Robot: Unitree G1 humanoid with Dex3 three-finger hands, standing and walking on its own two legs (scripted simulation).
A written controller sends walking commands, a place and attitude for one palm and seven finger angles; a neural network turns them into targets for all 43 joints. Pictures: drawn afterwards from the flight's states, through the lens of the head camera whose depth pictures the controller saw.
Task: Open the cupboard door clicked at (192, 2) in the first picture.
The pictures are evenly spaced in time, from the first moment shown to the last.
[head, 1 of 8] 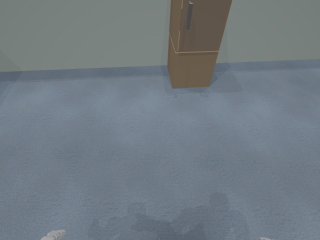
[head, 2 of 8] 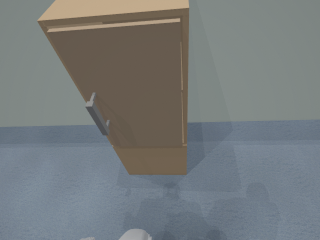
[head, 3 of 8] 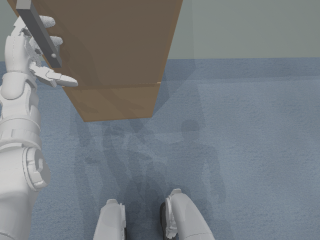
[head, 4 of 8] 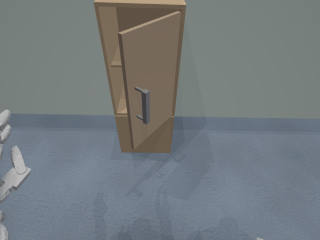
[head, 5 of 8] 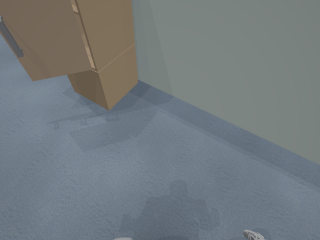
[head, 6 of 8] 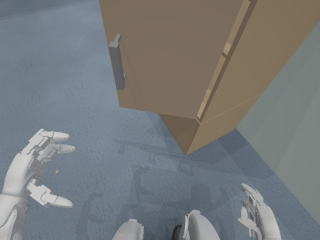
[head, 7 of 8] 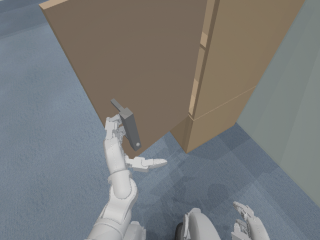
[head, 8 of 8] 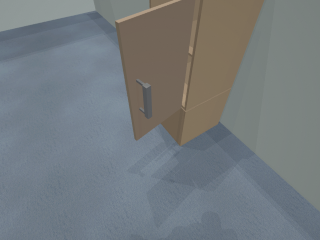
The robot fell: no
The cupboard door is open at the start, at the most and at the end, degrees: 0 101 100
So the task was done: yes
